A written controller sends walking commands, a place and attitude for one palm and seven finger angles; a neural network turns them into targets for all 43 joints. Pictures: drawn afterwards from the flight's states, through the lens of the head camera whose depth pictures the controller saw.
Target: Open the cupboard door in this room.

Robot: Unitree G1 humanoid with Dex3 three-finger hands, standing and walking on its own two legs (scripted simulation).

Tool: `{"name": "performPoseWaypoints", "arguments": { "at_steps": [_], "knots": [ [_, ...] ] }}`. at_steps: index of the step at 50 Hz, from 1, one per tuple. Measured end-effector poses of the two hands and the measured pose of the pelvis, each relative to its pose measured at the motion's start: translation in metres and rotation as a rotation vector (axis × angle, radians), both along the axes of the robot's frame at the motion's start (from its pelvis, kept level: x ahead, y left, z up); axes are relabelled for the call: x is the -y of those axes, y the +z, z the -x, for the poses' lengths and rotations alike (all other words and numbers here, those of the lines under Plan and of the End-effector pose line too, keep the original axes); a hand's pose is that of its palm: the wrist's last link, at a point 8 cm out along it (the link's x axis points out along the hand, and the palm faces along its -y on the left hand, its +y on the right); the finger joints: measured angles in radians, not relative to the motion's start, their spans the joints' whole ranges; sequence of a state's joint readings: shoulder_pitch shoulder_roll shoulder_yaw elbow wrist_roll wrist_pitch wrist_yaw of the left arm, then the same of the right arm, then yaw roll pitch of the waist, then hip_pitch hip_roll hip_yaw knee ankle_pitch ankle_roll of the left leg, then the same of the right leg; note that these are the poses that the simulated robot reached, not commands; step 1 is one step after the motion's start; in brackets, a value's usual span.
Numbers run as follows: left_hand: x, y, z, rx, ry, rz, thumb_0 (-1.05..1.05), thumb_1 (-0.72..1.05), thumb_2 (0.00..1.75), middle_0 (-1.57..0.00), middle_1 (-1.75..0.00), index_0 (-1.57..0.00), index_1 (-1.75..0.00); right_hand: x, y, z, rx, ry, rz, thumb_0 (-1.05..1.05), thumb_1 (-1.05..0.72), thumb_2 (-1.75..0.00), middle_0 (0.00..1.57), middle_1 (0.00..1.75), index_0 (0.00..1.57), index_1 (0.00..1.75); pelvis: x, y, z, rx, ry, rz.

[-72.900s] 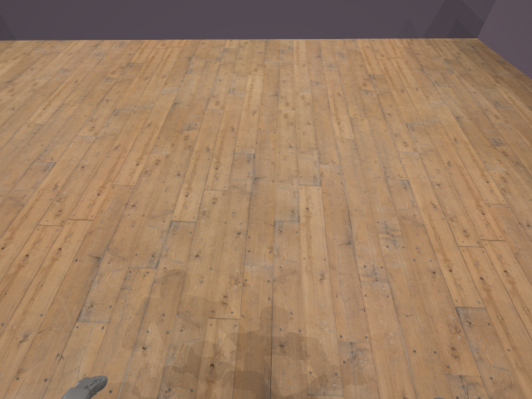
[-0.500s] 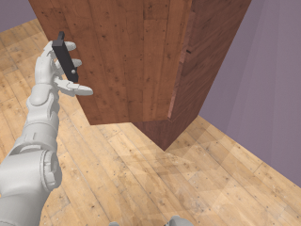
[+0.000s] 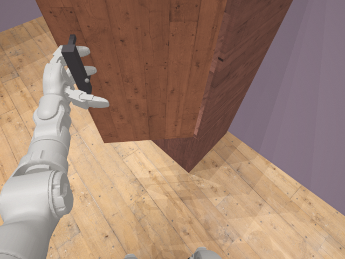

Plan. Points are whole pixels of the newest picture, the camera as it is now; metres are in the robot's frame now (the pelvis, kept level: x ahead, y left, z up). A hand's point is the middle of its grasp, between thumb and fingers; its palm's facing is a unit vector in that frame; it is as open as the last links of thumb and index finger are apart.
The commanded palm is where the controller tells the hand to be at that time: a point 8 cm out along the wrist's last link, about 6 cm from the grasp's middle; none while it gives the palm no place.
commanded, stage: close the thumb around the handle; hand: left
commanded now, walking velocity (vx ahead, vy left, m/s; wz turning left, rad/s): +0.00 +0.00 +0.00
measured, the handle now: (79, 65) +0.54 +0.19 +0.12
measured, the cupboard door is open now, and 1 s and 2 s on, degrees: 49 51 92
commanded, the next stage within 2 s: pull the door open along its arc in 0.66 s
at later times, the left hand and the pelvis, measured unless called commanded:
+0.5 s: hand (87, 80) +0.49 +0.17 +0.12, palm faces +0.03 -1.00 +0.00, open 6.8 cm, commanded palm +0.46 +0.22 +0.12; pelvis +0.00 +0.00 +0.00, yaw +0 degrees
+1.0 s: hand (88, 84) +0.48 +0.16 +0.12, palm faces +0.03 -1.00 +0.01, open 5.8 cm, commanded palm +0.43 +0.21 +0.12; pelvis +0.01 -0.01 +0.00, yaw -1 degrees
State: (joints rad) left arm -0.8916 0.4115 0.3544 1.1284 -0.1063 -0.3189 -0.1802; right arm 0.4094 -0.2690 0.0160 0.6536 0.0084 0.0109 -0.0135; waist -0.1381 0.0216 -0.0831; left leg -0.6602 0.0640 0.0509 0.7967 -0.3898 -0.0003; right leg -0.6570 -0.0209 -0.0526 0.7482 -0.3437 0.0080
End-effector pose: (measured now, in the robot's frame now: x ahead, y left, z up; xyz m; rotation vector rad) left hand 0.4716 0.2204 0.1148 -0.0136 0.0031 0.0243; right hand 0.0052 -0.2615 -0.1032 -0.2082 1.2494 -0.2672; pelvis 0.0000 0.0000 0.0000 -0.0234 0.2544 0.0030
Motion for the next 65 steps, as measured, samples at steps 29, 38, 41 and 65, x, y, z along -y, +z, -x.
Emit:
{"name": "performPoseWaypoints", "arguments": {
  "at_steps": [29, 38, 41, 65],
  "knots": [
    [0.003, 0.002, 0.003, 0.005, 0.008, -0.009, 0.00, 0.70, 0.82, -0.39, -1.33, -0.39, -1.32, 0.004, -0.001, -0.010, 0.023, 0.007, -0.005, 0.01, -0.91, -0.90, 0.20, 0.30, 0.20, 0.30, 0.004, 0.000, -0.001, 0.005, 0.001, -0.001],
    [0.004, 0.002, 0.003, 0.000, 0.016, -0.007, 0.00, 0.71, 0.82, -0.36, -1.34, -0.38, -1.34, 0.006, -0.001, -0.005, 0.012, 0.000, -0.005, 0.01, -0.91, -0.90, 0.20, 0.30, 0.20, 0.30, 0.007, 0.001, 0.000, 0.007, 0.001, -0.003],
    [0.004, 0.002, 0.003, -0.001, 0.015, -0.006, 0.00, 0.71, 0.81, -0.36, -1.34, -0.38, -1.34, 0.007, -0.001, -0.005, 0.013, -0.004, -0.004, 0.01, -0.91, -0.90, 0.20, 0.30, 0.20, 0.30, 0.007, 0.001, 0.000, 0.008, -0.001, -0.003],
    [0.040, -0.001, 0.117, 0.051, -0.018, 0.027, 0.01, 0.66, 0.70, -0.37, -1.35, -0.35, -1.32, -0.012, 0.023, -0.114, 0.360, 0.061, -0.093, 0.01, -0.91, -0.90, 0.20, 0.30, 0.20, 0.30, 0.004, 0.015, -0.017, 0.126, -0.032, -0.018]
  ]
}}
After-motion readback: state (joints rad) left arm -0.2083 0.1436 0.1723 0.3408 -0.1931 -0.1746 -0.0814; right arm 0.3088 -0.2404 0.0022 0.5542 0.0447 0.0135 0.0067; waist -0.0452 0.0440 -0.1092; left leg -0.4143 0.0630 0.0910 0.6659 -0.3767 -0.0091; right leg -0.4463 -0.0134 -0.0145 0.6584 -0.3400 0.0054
